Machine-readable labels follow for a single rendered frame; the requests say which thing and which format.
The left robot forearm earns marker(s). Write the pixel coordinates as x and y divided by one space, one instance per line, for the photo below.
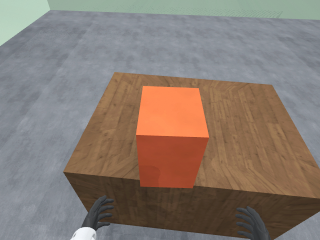
84 233

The carton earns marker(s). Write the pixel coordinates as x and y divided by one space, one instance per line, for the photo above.
171 136

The robot right hand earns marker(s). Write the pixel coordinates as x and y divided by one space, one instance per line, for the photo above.
256 227

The robot left hand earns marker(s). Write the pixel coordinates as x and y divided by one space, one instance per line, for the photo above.
92 218

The pedestal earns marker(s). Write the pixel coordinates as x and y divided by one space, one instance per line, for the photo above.
255 156

